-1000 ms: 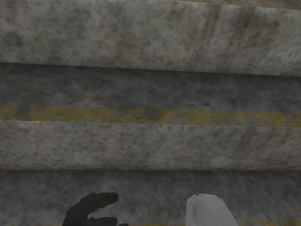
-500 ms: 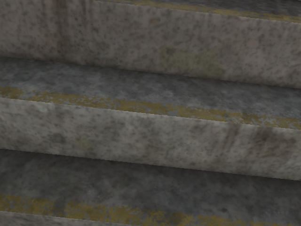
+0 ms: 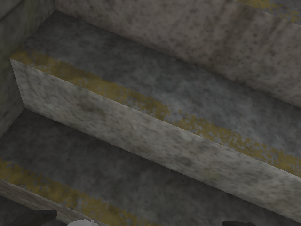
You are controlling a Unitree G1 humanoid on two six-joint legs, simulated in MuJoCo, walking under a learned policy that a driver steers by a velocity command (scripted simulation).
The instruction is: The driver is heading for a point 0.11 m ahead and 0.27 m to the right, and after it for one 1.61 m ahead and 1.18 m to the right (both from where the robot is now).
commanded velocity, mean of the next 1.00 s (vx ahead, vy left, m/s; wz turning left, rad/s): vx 0.95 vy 0.00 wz -0.88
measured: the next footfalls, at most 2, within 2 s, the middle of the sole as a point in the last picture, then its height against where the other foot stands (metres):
right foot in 0.58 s outside the picture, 0.23 m higher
left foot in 0.86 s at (70, 156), level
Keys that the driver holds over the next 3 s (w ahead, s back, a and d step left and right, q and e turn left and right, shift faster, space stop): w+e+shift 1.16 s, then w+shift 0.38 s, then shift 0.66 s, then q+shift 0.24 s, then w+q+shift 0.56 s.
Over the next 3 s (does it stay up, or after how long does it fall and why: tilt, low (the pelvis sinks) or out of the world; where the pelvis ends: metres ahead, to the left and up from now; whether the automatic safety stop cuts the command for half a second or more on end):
stays up -0.59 0.45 -0.54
